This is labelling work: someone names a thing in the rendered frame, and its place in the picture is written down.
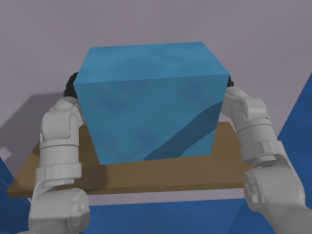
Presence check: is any table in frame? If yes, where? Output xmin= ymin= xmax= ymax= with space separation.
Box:
xmin=6 ymin=122 xmax=256 ymax=201

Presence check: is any right robot hand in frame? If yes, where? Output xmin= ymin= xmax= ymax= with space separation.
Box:
xmin=226 ymin=76 xmax=234 ymax=88

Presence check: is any robot left upper arm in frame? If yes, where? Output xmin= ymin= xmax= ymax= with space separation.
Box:
xmin=17 ymin=187 xmax=91 ymax=234

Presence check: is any robot right upper arm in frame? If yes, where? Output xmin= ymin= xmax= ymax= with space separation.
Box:
xmin=243 ymin=165 xmax=312 ymax=234

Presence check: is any robot right forearm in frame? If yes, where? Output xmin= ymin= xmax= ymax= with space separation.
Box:
xmin=220 ymin=86 xmax=306 ymax=204

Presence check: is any carton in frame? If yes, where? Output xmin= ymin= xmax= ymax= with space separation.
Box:
xmin=73 ymin=41 xmax=230 ymax=165

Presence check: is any left robot hand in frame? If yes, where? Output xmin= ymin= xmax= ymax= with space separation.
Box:
xmin=63 ymin=72 xmax=78 ymax=99

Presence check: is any robot left forearm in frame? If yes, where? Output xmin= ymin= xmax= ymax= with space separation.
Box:
xmin=28 ymin=97 xmax=84 ymax=230

